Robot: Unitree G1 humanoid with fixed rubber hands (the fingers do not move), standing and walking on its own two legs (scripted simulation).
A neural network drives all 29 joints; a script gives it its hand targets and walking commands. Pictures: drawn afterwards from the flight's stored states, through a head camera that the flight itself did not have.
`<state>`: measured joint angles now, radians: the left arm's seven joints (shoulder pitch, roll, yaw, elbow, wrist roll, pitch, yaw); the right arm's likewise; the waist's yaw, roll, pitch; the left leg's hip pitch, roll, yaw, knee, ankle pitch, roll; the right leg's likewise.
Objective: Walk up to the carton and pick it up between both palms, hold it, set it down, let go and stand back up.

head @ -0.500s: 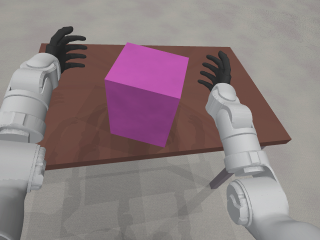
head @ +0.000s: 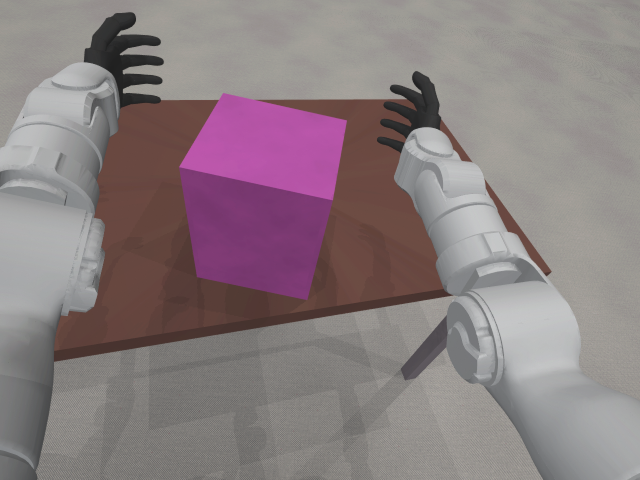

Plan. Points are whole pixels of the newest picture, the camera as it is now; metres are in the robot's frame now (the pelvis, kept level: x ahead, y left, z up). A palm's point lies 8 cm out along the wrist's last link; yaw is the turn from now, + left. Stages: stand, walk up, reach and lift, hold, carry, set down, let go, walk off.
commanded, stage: reach and lift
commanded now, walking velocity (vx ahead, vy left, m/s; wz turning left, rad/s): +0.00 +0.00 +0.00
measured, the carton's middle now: (267, 203) +0.51 -0.03 +0.02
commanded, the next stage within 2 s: none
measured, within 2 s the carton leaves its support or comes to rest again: neither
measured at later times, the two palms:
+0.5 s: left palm (140, 154) +0.52 +0.14 +0.12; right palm (399, 191) +0.42 -0.19 +0.12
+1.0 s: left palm (151, 174) +0.53 +0.13 +0.08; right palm (369, 208) +0.44 -0.16 +0.07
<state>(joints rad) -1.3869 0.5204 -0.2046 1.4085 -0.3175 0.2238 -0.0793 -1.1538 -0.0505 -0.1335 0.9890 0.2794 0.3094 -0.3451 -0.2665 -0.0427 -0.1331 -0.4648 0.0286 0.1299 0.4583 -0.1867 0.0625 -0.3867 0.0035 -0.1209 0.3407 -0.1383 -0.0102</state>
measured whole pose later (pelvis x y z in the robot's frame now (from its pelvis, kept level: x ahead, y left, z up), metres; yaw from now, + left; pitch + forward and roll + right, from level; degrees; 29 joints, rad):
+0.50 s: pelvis +0.00 -0.01 +0.00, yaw +0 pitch +17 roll -2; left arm -1.27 0.46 -0.13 1.48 -0.25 0.05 -0.08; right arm -1.02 0.03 -0.16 1.00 0.19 0.16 -0.34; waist -0.26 -0.06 -0.16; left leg -0.59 0.04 0.13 0.46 -0.17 0.05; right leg -0.53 0.01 -0.12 0.38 -0.14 -0.03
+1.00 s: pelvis +0.02 +0.00 -0.01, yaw -1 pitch +21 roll -3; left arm -1.17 0.34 0.06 1.37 -0.04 -0.04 -0.05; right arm -0.95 0.11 -0.35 1.05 -0.01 -0.07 -0.32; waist -0.20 -0.03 -0.19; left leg -0.71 0.05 0.12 0.56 -0.24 0.05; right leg -0.62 0.02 -0.13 0.42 -0.18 -0.01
